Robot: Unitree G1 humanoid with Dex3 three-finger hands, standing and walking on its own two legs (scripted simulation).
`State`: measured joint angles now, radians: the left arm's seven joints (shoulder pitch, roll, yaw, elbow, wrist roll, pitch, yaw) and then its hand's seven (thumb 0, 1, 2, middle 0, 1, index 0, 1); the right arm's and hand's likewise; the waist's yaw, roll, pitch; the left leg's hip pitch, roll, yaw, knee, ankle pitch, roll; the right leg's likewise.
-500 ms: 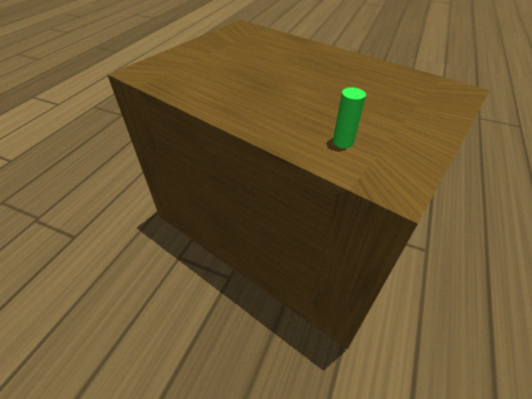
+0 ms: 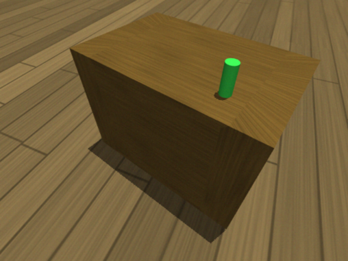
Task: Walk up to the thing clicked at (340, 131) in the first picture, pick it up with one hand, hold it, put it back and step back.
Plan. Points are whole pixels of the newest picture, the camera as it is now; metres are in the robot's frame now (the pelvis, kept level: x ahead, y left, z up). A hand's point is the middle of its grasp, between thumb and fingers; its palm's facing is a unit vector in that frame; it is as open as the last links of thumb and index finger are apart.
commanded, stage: stand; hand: left
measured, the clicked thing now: (228, 78) +0.73 -0.19 +0.04
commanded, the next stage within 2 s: walk up in 0.62 s
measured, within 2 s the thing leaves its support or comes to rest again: neither
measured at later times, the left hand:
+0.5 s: hand out of the picture +0.08 +0.25 -0.16, palm faces -0.03 -0.94 -0.34, open 7.4 cm
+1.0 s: hand out of the picture +0.16 +0.20 -0.16, palm faces -0.21 -0.88 -0.42, open 7.4 cm
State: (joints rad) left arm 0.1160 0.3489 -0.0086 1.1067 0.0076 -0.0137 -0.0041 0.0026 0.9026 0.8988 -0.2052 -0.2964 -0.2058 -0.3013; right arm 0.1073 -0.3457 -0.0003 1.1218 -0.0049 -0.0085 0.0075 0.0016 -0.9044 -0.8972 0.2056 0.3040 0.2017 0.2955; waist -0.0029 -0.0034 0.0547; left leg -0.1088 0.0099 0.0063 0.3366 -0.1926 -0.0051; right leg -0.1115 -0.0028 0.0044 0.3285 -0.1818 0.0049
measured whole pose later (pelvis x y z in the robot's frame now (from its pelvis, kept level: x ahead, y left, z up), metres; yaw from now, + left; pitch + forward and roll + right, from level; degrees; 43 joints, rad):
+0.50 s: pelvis +0.00 +0.00 +0.00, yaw +0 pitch -2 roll +0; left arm 0.12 0.35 -0.01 1.11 0.01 -0.01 0.00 0.00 0.90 0.90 -0.21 -0.30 -0.21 -0.30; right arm 0.11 -0.35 0.00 1.12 -0.01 -0.01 0.01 0.00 -0.90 -0.90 0.21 0.30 0.20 0.30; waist 0.00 0.00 0.05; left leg -0.10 0.00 0.01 0.32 -0.19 0.00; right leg -0.11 -0.01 0.00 0.33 -0.19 0.01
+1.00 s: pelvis +0.06 -0.08 -0.04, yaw -14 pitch -4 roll +0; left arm 0.31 0.42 0.11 0.92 0.03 -0.01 -0.08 0.00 0.90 0.90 -0.20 -0.30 -0.20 -0.30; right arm 0.21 -0.47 -0.10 0.93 -0.03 0.00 0.02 0.00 -0.90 -0.90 0.20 0.30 0.20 0.30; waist 0.01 0.06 0.11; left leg -0.18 0.16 0.06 0.93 -0.55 0.01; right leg -0.37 -0.04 -0.04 0.74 -0.30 0.00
